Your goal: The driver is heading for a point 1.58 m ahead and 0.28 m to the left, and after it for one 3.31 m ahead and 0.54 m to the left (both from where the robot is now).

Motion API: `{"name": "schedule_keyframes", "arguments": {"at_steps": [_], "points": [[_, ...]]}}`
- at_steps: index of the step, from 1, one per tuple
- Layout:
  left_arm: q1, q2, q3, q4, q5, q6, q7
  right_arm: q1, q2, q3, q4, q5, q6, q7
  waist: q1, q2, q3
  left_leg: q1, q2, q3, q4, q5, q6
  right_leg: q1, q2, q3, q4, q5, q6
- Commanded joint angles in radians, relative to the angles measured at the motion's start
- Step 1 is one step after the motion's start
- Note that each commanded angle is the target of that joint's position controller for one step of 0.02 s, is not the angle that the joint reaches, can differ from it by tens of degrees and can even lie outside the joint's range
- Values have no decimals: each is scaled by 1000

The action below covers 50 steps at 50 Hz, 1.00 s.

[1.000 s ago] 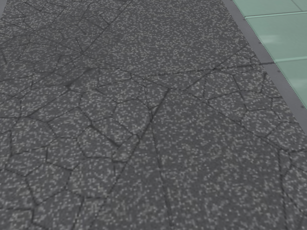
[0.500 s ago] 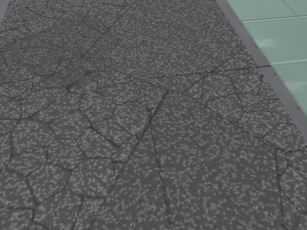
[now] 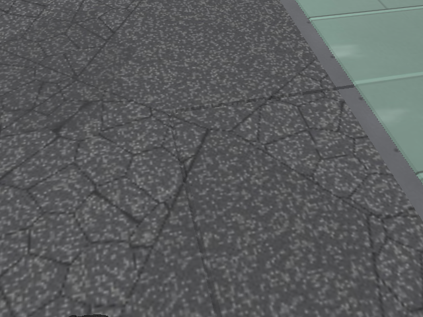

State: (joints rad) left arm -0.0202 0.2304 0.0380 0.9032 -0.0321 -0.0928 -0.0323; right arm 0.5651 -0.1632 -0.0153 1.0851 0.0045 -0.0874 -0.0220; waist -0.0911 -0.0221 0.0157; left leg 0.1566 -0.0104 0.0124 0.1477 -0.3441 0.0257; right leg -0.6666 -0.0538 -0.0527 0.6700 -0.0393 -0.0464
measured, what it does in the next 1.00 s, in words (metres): walks ahead, turning left: right foot, then left foot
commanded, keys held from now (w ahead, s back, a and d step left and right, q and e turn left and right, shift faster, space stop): w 0.32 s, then w+q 0.30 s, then q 0.36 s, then no key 0.02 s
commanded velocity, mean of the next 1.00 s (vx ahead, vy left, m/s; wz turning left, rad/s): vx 0.39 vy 0.00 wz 0.27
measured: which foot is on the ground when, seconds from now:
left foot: down 0.00-0.12, up 0.14-0.64, down 0.66-1.00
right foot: up 0.00-0.08, down 0.10-0.68, up 0.70-1.00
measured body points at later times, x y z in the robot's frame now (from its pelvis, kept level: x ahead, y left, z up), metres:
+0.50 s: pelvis +0.28 -0.03 +0.01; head +0.30 -0.02 +0.46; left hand +0.26 +0.23 -0.13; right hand +0.46 -0.27 -0.10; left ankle +0.47 +0.15 -0.67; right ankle +0.21 -0.12 -0.73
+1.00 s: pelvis +0.51 +0.05 +0.01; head +0.56 +0.09 +0.46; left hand +0.59 +0.36 -0.11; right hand +0.71 -0.19 -0.09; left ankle +0.52 +0.13 -0.73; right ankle +0.67 -0.09 -0.67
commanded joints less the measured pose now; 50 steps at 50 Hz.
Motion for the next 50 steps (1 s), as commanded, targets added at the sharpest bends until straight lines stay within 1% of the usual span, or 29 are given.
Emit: {"name": "schedule_keyframes", "arguments": {"at_steps": [1,3,4,5,6,7,8,9,10,11,13,17,22,28,29,31,32,33,34,35,36,37,38,39,40,42,44,47,50], "points": [[-124,62,6,-104,-4,-13,-9,14,-187,-42,-28,12,-11,-8,60,141,141,-130,244,-77,-25,599,123,94,39,-16,-117,36,-33],[-8,116,33,-85,-3,-16,-7,-11,-209,-53,-33,3,1,-6,137,182,26,-52,256,-51,152,981,96,260,89,-38,-114,-8,-69],[155,156,57,-36,-7,-13,-1,-30,-205,-53,-41,-4,11,-5,217,187,-73,-80,226,-23,339,1097,74,457,117,-50,-120,-12,-97],[333,199,76,12,-6,-5,8,-59,-198,-47,-62,-11,12,0,294,170,-175,-268,192,-17,581,954,45,747,32,43,-102,-18,-136],[480,288,96,40,28,1,15,43,-67,-14,-82,-13,-1,14,247,-89,-361,-647,21,-4,1019,367,-14,1124,-259,513,-157,-224,-289],[470,235,74,52,34,2,8,50,-40,-4,-65,11,-34,25,235,-201,-451,-770,-57,-159,1245,-188,-3,1126,-357,863,-373,-323,-341],[354,173,55,42,21,-6,4,-56,-127,-30,-105,42,-52,28,206,-161,-252,-874,10,-162,1308,-152,22,967,-310,735,-409,-351,-281],[250,125,39,18,16,-12,1,-150,-159,-36,-134,51,-59,23,173,-71,-128,-866,69,-124,1274,-58,36,775,-276,560,-429,-273,-241],[181,96,29,10,26,-20,-6,-188,-160,-44,-141,41,-55,12,131,7,-67,-812,113,-103,1210,17,40,612,-237,447,-459,-177,-212],[149,70,20,12,36,-28,-11,-175,-152,-54,-137,27,-39,3,89,1,-44,-739,148,-104,1154,57,43,504,-192,353,-487,-124,-189],[165,66,17,35,37,-30,-12,-132,-104,-54,-132,23,-9,-3,53,-41,-21,-675,167,-96,1089,67,40,400,-158,273,-539,-115,-194],[245,128,26,67,39,-32,18,-283,-134,-66,-195,7,4,-7,64,-29,48,-821,192,-79,903,220,-5,400,-159,206,-596,-76,-212],[329,153,29,80,34,-25,41,-457,-112,-55,-244,14,-3,19,123,-16,48,-841,152,-41,607,460,-3,510,-142,75,-593,15,-155],[416,166,37,110,26,2,45,-611,-109,-39,-327,23,-4,62,171,-5,89,-912,110,-17,457,369,34,752,-213,-2,-519,75,-125],[411,174,40,107,24,9,47,-615,-114,-40,-340,23,-5,70,165,-13,87,-903,101,-2,447,319,47,780,-224,-14,-486,133,-116],[376,202,48,87,23,23,51,-566,-148,-53,-352,21,-4,82,121,-50,36,-780,46,60,443,216,82,797,-225,-53,-355,458,-91],[349,210,50,73,28,35,57,-456,-185,-75,-335,17,-4,84,55,-61,-27,-634,-4,94,425,210,102,778,-201,-85,-184,663,-67],[343,199,44,54,32,45,65,-297,-249,-108,-297,13,-4,79,-17,-36,-117,-405,-43,84,377,302,131,686,-148,-120,57,690,-23],[359,166,27,9,54,33,69,-164,-364,-138,-285,-1,1,59,-38,132,-250,-83,170,-221,400,589,212,407,-77,-135,421,301,36],[451,49,-13,-14,54,-3,51,-212,-398,-134,-321,-12,-1,60,53,334,-416,220,416,-754,268,729,428,42,152,2,775,-556,94],[383,161,13,-16,31,-36,36,-199,-318,-113,-329,-9,5,60,3,179,-455,205,374,-673,263,797,381,0,77,174,827,-551,66],[298,179,19,-51,3,-44,35,-262,-267,-99,-347,-7,7,55,13,136,-334,91,332,-494,280,859,337,-35,35,155,793,-492,49],[268,167,20,-50,12,-38,45,-324,-248,-94,-357,3,9,54,48,12,-210,-76,279,-378,255,868,295,-28,-7,134,705,-434,56],[254,179,32,-53,25,-23,57,-367,-223,-88,-371,7,13,48,76,-4,-157,-199,244,-323,224,830,273,9,-33,127,626,-404,60],[262,177,37,-63,30,-4,61,-385,-224,-86,-380,-7,17,46,105,13,-133,-299,225,-304,199,838,270,76,-40,129,591,-386,64],[287,140,35,-78,39,24,69,-386,-251,-94,-386,-13,17,43,131,42,-128,-379,200,-266,181,903,278,118,-23,118,501,-352,85],[267,129,35,-96,44,36,78,-376,-274,-102,-391,-6,21,32,134,66,-143,-385,181,-245,189,923,269,104,-1,115,392,-288,106],[195,128,35,-125,45,47,80,-370,-281,-105,-401,11,47,10,114,94,-166,-375,157,-252,210,802,228,99,22,125,247,-172,126],[120,128,34,-150,38,54,73,-362,-279,-102,-408,10,71,-7,88,121,-156,-366,149,-288,220,628,191,108,40,137,127,-103,130]]}}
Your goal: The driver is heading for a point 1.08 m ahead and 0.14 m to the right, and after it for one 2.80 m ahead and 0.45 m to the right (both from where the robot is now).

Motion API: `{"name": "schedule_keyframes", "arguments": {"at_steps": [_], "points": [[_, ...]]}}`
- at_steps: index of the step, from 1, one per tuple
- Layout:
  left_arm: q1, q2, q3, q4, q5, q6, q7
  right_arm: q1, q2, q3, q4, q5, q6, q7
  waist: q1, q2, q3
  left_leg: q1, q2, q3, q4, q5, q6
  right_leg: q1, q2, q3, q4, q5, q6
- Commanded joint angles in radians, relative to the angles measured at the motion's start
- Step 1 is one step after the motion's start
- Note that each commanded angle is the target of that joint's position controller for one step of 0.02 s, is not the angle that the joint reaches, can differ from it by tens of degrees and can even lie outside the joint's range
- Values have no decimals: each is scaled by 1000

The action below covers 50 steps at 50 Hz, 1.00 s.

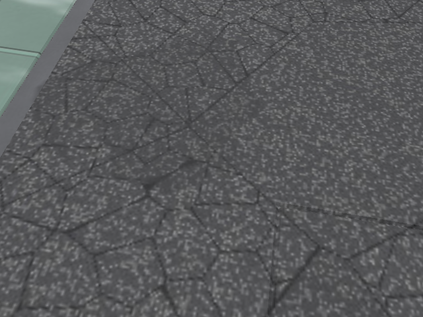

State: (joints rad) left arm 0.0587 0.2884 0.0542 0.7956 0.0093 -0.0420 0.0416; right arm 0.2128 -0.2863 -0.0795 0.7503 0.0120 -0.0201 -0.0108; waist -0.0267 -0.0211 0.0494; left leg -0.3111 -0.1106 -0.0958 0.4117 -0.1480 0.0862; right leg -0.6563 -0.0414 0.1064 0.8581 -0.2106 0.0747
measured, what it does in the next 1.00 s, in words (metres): walks ahead: right foot, then left foot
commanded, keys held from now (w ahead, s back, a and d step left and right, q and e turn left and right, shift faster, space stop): no key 0.48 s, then w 0.52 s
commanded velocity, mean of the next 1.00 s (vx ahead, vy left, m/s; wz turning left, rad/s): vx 0.18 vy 0.00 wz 0.12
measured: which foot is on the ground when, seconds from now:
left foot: down 0.00-0.18, up 0.20-0.46, down 0.48-0.74, up 0.76-1.00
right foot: up 0.00-0.16, down 0.18-1.00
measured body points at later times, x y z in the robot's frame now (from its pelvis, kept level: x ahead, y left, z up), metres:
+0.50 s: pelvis +0.07 -0.03 -0.01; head +0.09 -0.03 +0.44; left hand +0.17 +0.24 -0.13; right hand +0.21 -0.29 -0.13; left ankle +0.04 +0.11 -0.75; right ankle +0.12 -0.15 -0.74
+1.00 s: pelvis +0.18 -0.03 +0.01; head +0.20 -0.05 +0.45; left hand +0.14 +0.24 -0.12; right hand +0.37 -0.27 -0.10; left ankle +0.28 +0.15 -0.68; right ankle +0.11 -0.13 -0.74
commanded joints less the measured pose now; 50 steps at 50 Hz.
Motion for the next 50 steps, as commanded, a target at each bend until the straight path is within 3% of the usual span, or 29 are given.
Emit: {"name": "schedule_keyframes", "arguments": {"at_steps": [1,6,8,9,10,11,12,15,18,20,23,24,25,26,27,28,29,31,33,35,36,37,38,39,40,41,44,47,50], "points": [[25,70,17,-47,-5,3,-4,-6,-151,-36,-73,-1,8,-22,15,128,-182,106,251,-190,-41,391,127,105,28,-21,-94,75,9],[12,89,23,-61,-6,-16,-21,2,-127,-19,-72,-11,19,-24,6,165,-157,133,268,-264,37,370,123,199,44,-37,-239,-4,-24],[62,88,24,-52,1,-33,-28,-13,-106,-6,-78,-5,18,-25,50,149,-149,108,218,-266,94,292,68,355,28,-40,-461,214,-73],[85,142,33,-56,19,-38,-23,19,-72,6,-86,-23,11,-25,33,63,-189,45,158,-220,179,153,19,495,-105,64,-456,488,-120],[77,193,41,-65,34,-28,-16,120,-49,11,-77,-31,1,-22,-33,-136,-212,-98,28,-105,317,-267,-40,627,-266,223,-418,803,-256],[128,114,24,-43,29,-19,-16,88,-88,6,-91,-29,0,-23,9,-225,-239,-168,30,-57,438,-509,-94,625,-377,367,-460,774,-391],[136,100,18,-46,17,-19,-21,42,-145,-10,-94,-18,6,-24,41,-169,-223,-201,52,-59,572,-533,-120,618,-356,374,-477,680,-405],[59,112,19,-56,-3,-7,-23,28,-119,-16,-69,-11,48,-33,18,-88,-167,-197,92,-48,664,-421,-166,523,-245,212,-489,498,-311],[22,90,15,-44,2,19,-26,35,-30,13,-50,-7,52,-28,10,-148,-147,-48,98,53,413,-343,-177,433,-134,66,-504,420,-261],[63,98,17,-27,0,26,-24,12,-34,12,-46,-2,49,-26,38,-170,-164,8,100,67,274,-265,-170,465,-143,79,-495,369,-273],[81,91,11,-10,-15,28,-24,40,-48,5,-17,-8,47,-22,16,-149,-145,148,90,92,-16,-44,-121,421,-124,80,-477,185,-230],[107,80,5,-1,-11,21,-27,31,-79,1,-26,-23,47,-23,25,-114,-143,211,134,39,-21,14,-95,365,-113,79,-475,85,-178],[119,50,-5,1,8,11,-37,58,-112,-2,-26,-32,49,-27,40,-12,-163,262,227,-47,-19,30,-53,302,-60,20,-423,-93,-123],[129,8,-11,3,5,7,-39,60,-121,-7,9,-28,50,-18,72,149,-135,112,232,-61,-45,-310,-3,350,37,-98,-397,-168,-76],[65,53,-1,2,3,6,-34,49,-108,-9,-7,-26,44,-11,23,163,-60,13,230,-112,-128,-560,23,354,75,-148,-297,-193,-48],[27,75,10,-11,-9,3,-30,59,-134,-15,-6,-30,35,-13,4,205,2,-4,277,-194,-198,-648,44,280,96,-176,-212,-208,-50],[21,66,12,-15,-20,-3,-26,64,-156,-20,-5,-26,22,-16,-1,247,46,-10,321,-263,-231,-651,70,246,86,-172,-138,-209,-64],[39,67,19,-19,-33,-25,-35,86,-137,-17,8,-8,-7,-23,2,273,83,55,387,-331,-234,-554,109,152,30,-116,-76,-235,-115],[48,45,15,-18,-44,-51,-53,90,-125,-15,12,8,-19,-23,13,228,77,116,381,-302,-207,-446,104,159,14,-114,-176,-274,-161],[137,39,21,31,-37,-64,-66,41,-129,-15,2,20,-17,-18,69,183,23,36,311,-196,-155,-332,69,423,56,-163,-382,-73,-167],[207,54,31,65,-29,-61,-67,32,-114,-12,-3,13,-18,-17,93,161,-16,-15,275,-149,-93,-264,50,554,64,-155,-390,-14,-154],[307,88,42,92,-30,-58,-64,1,-66,2,-20,3,-23,-14,129,78,-49,-101,216,-72,67,-214,8,675,-21,-38,-441,-45,-174],[401,197,66,107,-31,-56,-61,-2,1,18,-61,-2,-39,-15,133,-196,-79,-309,86,87,383,-263,-66,824,-215,298,-568,-140,-275],[436,212,67,110,-17,-62,-69,-30,-52,5,-85,18,-56,-20,156,-249,-46,-475,79,39,603,-449,-76,812,-366,586,-675,-250,-401],[364,151,46,89,-14,-69,-65,-16,-94,-8,-77,35,-67,-14,112,-135,21,-543,151,-14,712,-389,-53,775,-358,535,-671,-306,-391],[316,114,34,71,-16,-71,-63,-8,-92,-8,-60,33,-71,-5,92,-99,38,-557,185,-5,728,-287,-35,752,-303,433,-679,-319,-349],[273,89,18,55,-12,-60,-59,-30,-69,-11,-54,4,-75,10,70,-66,35,-499,234,33,633,-97,-39,689,-210,213,-719,-57,-279],[311,108,19,69,-14,-50,-47,-87,-26,2,-74,-1,-70,20,82,-56,24,-451,219,84,475,11,-80,659,-164,73,-730,167,-278],[331,139,23,75,-17,-43,-37,-183,3,19,-105,6,-73,30,107,-63,36,-352,189,114,275,137,-98,595,-143,-4,-738,201,-266]]}}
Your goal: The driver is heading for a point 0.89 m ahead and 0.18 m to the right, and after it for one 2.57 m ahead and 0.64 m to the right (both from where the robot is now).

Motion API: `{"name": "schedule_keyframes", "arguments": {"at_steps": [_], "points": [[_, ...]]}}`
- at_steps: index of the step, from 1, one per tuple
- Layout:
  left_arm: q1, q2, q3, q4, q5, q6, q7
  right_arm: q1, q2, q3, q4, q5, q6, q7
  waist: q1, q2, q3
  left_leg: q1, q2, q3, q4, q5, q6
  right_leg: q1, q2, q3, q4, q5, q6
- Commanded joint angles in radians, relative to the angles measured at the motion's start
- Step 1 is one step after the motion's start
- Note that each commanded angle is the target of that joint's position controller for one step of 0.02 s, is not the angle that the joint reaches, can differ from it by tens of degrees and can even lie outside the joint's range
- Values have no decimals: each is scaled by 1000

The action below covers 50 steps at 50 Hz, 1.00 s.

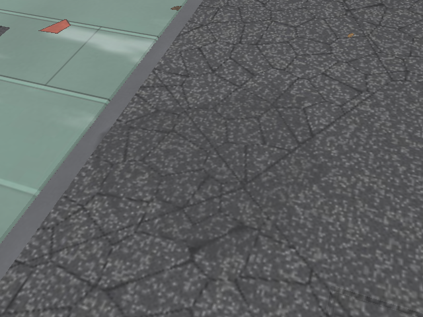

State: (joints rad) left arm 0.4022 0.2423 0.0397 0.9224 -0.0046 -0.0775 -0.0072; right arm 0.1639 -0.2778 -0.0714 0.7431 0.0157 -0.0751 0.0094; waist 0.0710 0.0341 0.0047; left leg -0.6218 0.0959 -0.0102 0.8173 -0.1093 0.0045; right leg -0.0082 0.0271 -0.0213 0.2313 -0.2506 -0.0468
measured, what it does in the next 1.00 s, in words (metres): walks ahead, turning right: left foot, then right foot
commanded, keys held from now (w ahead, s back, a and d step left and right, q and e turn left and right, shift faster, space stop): w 0.08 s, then w+e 0.92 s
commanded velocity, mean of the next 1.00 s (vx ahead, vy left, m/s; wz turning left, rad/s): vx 0.49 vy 0.00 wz -0.41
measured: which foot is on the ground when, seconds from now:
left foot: up 0.00-0.18, down 0.20-0.74, up 0.76-1.00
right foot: down 0.00-0.22, up 0.24-0.74, down 0.76-1.00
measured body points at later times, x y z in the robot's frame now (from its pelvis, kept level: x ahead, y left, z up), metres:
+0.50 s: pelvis +0.26 +0.06 +0.00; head +0.27 +0.06 +0.45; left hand +0.43 +0.32 -0.11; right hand +0.26 -0.22 -0.13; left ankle +0.25 +0.16 -0.75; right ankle +0.35 -0.13 -0.67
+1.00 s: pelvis +0.51 -0.07 +0.00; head +0.53 -0.10 +0.45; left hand +0.70 +0.15 -0.11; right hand +0.56 -0.39 -0.10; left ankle +0.67 +0.07 -0.67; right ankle +0.48 -0.13 -0.75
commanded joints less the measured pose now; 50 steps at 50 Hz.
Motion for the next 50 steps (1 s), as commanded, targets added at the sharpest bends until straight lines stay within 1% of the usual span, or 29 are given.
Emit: {"name": "schedule_keyframes", "arguments": {"at_steps": [1,3,6,8,9,10,11,12,13,14,15,16,18,21,27,32,33,35,36,37,38,39,40,41,42,43,44,47,50], "points": [[0,191,39,-47,-6,-7,13,-160,-8,13,-105,6,-18,15,17,-121,88,-13,-28,38,-171,124,-18,-67,-217,116,-115,228,-145],[24,195,41,-35,-14,-5,12,-200,-20,13,-123,11,-18,23,23,-124,106,12,-36,31,-221,146,-8,-56,-245,120,-113,217,-145],[28,199,46,-24,-24,3,13,-222,-55,5,-146,11,-26,34,-7,-120,119,38,-44,4,-285,99,31,10,-290,146,-66,289,-125],[1,226,55,-30,-22,11,15,-130,-99,-15,-129,7,-31,30,-76,-138,53,192,-84,25,-309,44,59,32,-284,142,59,536,-104],[-10,217,51,-35,-17,15,15,13,-137,-38,-87,6,-30,20,-152,-126,-41,393,-107,46,-324,42,85,-10,-236,109,229,650,-79],[-20,177,35,-57,-2,15,15,201,-190,-58,-49,-3,-27,6,-232,-86,-189,704,5,-60,-277,23,130,-190,-184,83,494,494,-42],[119,30,-5,-79,-4,2,13,290,-291,-77,-29,-29,-22,4,-175,195,-374,1066,288,-513,-352,-207,265,-558,-16,37,895,-68,26],[100,99,9,-61,-33,-14,9,295,-202,-53,-28,-27,-21,8,-195,221,-411,1011,331,-742,-527,-373,277,-652,-6,170,1054,-309,24],[6,179,36,-93,-59,-18,10,212,-149,-32,-28,-18,-24,8,-182,158,-220,870,299,-587,-551,-408,222,-733,-58,165,1105,-246,14],[-54,176,36,-110,-53,-16,15,139,-118,-22,-31,-13,-26,8,-152,100,-124,728,265,-449,-567,-325,195,-724,-108,132,1082,-162,8],[-75,161,40,-111,-35,-9,18,80,-86,-13,-25,-17,-30,12,-118,65,-61,600,221,-339,-598,-223,179,-681,-139,127,1028,-97,10],[-49,145,46,-102,-30,6,19,41,-66,-9,-21,-26,-39,13,-80,91,-40,517,186,-244,-629,-154,163,-615,-169,139,987,-50,11],[-21,102,44,-92,-32,34,17,8,-57,-13,-4,-27,-53,14,-51,81,-17,435,165,-139,-680,-75,171,-559,-180,130,964,-17,18],[-82,96,48,-128,-24,56,21,16,-86,-25,26,-32,-64,5,-44,39,34,425,172,-37,-719,2,186,-640,-185,150,894,78,34],[-254,76,37,-189,-16,39,-14,71,-134,-37,59,-27,-44,-19,-100,-5,82,520,164,129,-728,86,170,-688,-165,80,591,311,40],[-393,71,25,-272,-18,37,-45,146,-170,-51,91,-5,-9,-22,-150,-10,123,688,208,190,-667,157,154,-732,-149,5,444,222,2],[-399,77,27,-285,-19,38,-50,147,-178,-54,93,1,-1,-22,-144,-2,118,715,214,201,-635,223,146,-720,-136,-14,429,176,-11],[-355,109,43,-298,-19,42,-53,124,-208,-61,86,8,13,-25,-100,35,57,742,212,232,-504,565,123,-601,-71,-75,419,75,-48],[-267,140,62,-285,-22,45,-51,110,-220,-64,81,13,22,-26,-46,50,-4,735,200,248,-366,730,110,-478,-24,-105,415,36,-74],[-110,190,92,-248,-25,47,-43,90,-215,-59,75,20,28,-27,46,36,-88,663,162,277,-154,767,78,-252,31,-120,349,88,-110],[59,280,132,-206,-26,57,-22,102,-177,-42,58,1,21,-30,112,-52,-184,419,121,277,151,495,25,66,-42,46,323,106,-164],[21,392,143,-213,-31,49,-15,181,-18,5,-2,-37,-7,-19,-24,-315,-246,-36,-91,179,497,-446,-39,357,-293,625,218,-60,-341],[48,314,117,-251,-17,29,-24,89,-91,1,-16,3,-51,-7,45,-189,-379,-144,-117,-68,607,-499,-23,417,-371,877,63,-161,-387],[18,249,99,-239,-9,14,-30,-6,-140,-12,-45,39,-70,0,57,-133,-240,-230,-70,-78,587,-400,4,344,-349,736,42,-82,-330],[-40,218,89,-244,-15,7,-29,-13,-130,-7,-43,26,-80,-5,13,-72,-154,-200,-23,-76,500,-310,21,201,-305,602,54,11,-293],[-117,182,77,-259,-13,7,-26,-7,-136,-13,-28,-2,-80,-13,-32,-41,-100,-126,10,-77,411,-255,17,59,-262,500,51,116,-264],[-162,156,67,-281,-1,6,-21,15,-147,-21,-20,-12,-69,-12,-67,-57,-82,-53,31,-85,362,-217,13,-33,-235,441,31,200,-253],[-159,179,71,-287,-6,0,-7,20,-118,-18,-28,-28,-35,-10,-91,-50,-53,2,23,-59,241,-158,-30,-153,-201,357,-10,345,-261],[-114,205,78,-274,-12,4,14,-89,-87,-5,-64,-32,-26,-12,-60,-67,-9,-11,-8,-43,27,21,-67,-202,-151,284,-17,343,-228]]}}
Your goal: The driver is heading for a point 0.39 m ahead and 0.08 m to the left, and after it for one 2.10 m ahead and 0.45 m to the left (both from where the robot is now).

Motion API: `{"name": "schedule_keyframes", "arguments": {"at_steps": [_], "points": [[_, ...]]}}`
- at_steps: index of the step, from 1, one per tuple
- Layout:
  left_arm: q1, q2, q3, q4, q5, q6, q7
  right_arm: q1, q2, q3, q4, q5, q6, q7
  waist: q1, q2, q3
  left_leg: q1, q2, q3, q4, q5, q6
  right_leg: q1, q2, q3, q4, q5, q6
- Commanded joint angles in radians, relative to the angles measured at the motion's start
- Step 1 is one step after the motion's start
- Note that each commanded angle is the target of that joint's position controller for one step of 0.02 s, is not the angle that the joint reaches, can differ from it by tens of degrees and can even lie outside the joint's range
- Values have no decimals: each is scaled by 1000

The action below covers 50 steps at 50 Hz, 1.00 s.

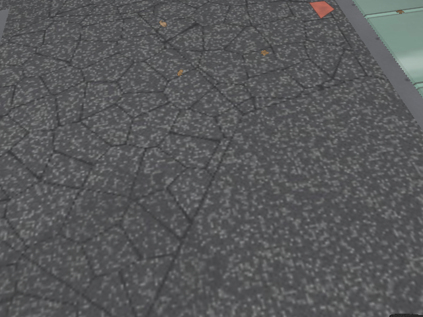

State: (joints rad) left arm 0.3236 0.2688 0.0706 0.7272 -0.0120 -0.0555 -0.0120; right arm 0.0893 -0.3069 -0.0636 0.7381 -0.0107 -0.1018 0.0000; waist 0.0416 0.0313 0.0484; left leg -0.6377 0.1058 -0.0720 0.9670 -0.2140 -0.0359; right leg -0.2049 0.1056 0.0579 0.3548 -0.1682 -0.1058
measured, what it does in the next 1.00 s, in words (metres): walks ahead, turning left: left foot, then right foot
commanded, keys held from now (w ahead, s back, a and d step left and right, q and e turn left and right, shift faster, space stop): w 0.06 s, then w+q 0.90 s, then w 0.04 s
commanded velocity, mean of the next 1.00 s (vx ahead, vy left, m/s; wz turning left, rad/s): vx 0.50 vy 0.00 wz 0.28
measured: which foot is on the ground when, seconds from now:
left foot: up 0.00-0.26, down 0.28-0.78, up 0.80-1.00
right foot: down 0.00-0.30, up 0.32-0.74, down 0.76-1.00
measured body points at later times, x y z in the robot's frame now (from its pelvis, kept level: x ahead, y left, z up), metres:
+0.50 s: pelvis +0.30 +0.07 +0.00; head +0.33 +0.08 +0.45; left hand +0.45 +0.34 -0.10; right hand +0.38 -0.20 -0.11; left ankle +0.31 +0.14 -0.75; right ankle +0.36 -0.09 -0.68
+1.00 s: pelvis +0.58 +0.06 +0.00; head +0.60 +0.07 +0.45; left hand +0.55 +0.36 -0.11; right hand +0.82 -0.14 -0.10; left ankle +0.57 +0.22 -0.67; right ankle +0.60 -0.04 -0.75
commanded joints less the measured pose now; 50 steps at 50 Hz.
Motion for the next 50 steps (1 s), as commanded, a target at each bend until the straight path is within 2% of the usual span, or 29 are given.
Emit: {"name": "schedule_keyframes", "arguments": {"at_steps": [1,3,5,9,11,12,13,14,15,16,17,18,19,20,23,26,29,32,34,36,37,38,39,40,41,42,43,46,50], "points": [[-28,174,45,-74,-5,-15,23,-41,-47,-7,-63,-3,-1,2,-19,-82,-49,25,-31,25,-208,200,-29,-13,-209,176,-137,232,-149],[0,165,41,-61,-5,-13,26,-99,-31,3,-72,3,-8,14,15,-106,-42,86,-57,42,-343,326,-25,-27,-194,149,-134,166,-119],[37,162,38,-37,-4,-16,24,-134,-33,6,-78,15,-16,27,41,-119,-30,105,-60,48,-399,394,-11,5,-223,157,-135,116,-112],[81,170,38,-1,0,-10,23,-177,-67,1,-105,21,-24,45,55,-127,2,-5,-56,50,-456,261,60,209,-315,191,-71,213,-101],[67,181,42,6,2,-2,27,-133,-82,-5,-100,25,-25,51,26,-142,-9,32,-75,71,-468,162,100,271,-330,168,-16,393,-77],[47,189,42,3,4,2,29,-66,-100,-15,-84,24,-25,50,-12,-148,-54,127,-108,100,-475,135,124,281,-312,136,61,585,-61],[27,182,37,-3,7,7,31,61,-130,-33,-48,20,-24,47,-80,-128,-141,305,-137,121,-490,174,156,259,-266,82,216,734,-37],[21,159,23,-23,21,8,37,220,-175,-45,-22,12,-21,45,-146,-58,-271,578,-22,-34,-457,240,217,108,-223,42,467,588,-5],[141,83,1,-44,21,-10,31,303,-263,-68,-11,10,-14,47,-95,201,-384,938,193,-506,-512,105,393,-296,-51,-22,859,23,91],[115,109,-5,-47,16,-31,23,325,-191,-52,5,39,-10,54,-119,220,-393,1018,227,-748,-663,-119,409,-491,-29,67,954,-372,97],[4,163,7,-71,-13,-47,12,266,-141,-37,-10,41,-4,47,-133,127,-236,910,209,-631,-680,-202,357,-584,-91,89,987,-307,86],[-74,161,3,-89,-12,-59,9,211,-126,-31,-30,27,4,42,-123,25,-149,767,168,-519,-695,-148,326,-571,-130,67,939,-234,77],[-112,154,5,-98,9,-65,10,175,-110,-24,-38,20,10,40,-96,-30,-80,640,131,-440,-715,-51,315,-546,-157,52,854,-190,81],[-104,149,10,-102,24,-64,12,157,-97,-17,-46,13,10,35,-64,-16,-70,568,98,-388,-732,46,306,-486,-182,51,782,-152,86],[-78,115,5,-105,32,-49,19,157,-108,-21,-50,19,12,22,-33,41,-76,475,52,-295,-757,221,318,-423,-186,19,656,-125,128],[-177,85,-7,-133,31,-43,25,194,-144,-33,-35,30,17,3,-60,30,-54,419,15,-224,-761,277,296,-408,-165,3,459,39,162],[-284,64,-16,-153,23,-53,16,246,-146,-36,-16,38,33,-9,-103,46,-52,392,-23,-197,-735,244,254,-327,-120,-3,267,215,172],[-361,78,-11,-172,9,-65,2,301,-142,-36,0,43,48,-16,-128,54,-49,442,-3,-260,-685,196,242,-293,-90,10,174,234,165],[-371,99,-2,-176,5,-74,-5,309,-139,-36,0,43,57,-20,-119,65,-50,504,17,-323,-635,171,230,-273,-83,28,120,179,149],[-315,123,12,-164,1,-82,-5,285,-140,-40,-8,40,64,-22,-77,96,-60,525,26,-364,-573,211,212,-187,-85,24,82,112,117],[-229,146,25,-143,5,-86,1,265,-123,-35,-18,38,64,-19,-27,93,-103,502,-10,-344,-495,265,186,-51,-96,13,40,129,86],[-91,188,41,-129,22,-89,10,244,-77,-18,-40,27,59,-14,42,50,-225,409,-56,-289,-288,231,154,191,-213,103,80,120,23],[39,271,61,-112,38,-79,18,343,-7,4,-60,28,49,-15,39,-161,-380,119,-191,-147,39,-96,85,555,-440,427,85,60,-107],[77,246,60,-81,15,-65,8,397,-44,7,-75,46,43,-14,20,-356,-411,-98,-169,-101,234,-396,64,612,-560,736,1,-166,-186],[23,159,38,-97,9,-60,10,332,-130,-16,-60,53,47,-13,38,-209,-258,-162,-108,-116,313,-318,55,483,-515,636,-34,-280,-146],[-23,124,26,-100,13,-52,13,246,-146,-22,-74,43,54,-12,39,-129,-150,-157,-76,-78,317,-233,48,353,-463,476,-51,-224,-105],[-64,106,17,-93,17,-48,11,205,-130,-24,-87,33,58,-9,18,-94,-78,-134,-50,-63,280,-177,42,236,-417,372,-86,-127,-88],[-110,91,13,-72,21,-56,8,203,-70,-20,-101,39,74,4,-30,-144,-24,-57,0,-35,207,-100,34,77,-354,182,-166,32,-77],[-87,137,29,-26,19,-67,6,140,-34,-6,-130,27,75,9,-29,-97,-22,-80,10,-34,53,28,15,80,-357,54,-206,195,-106]]}}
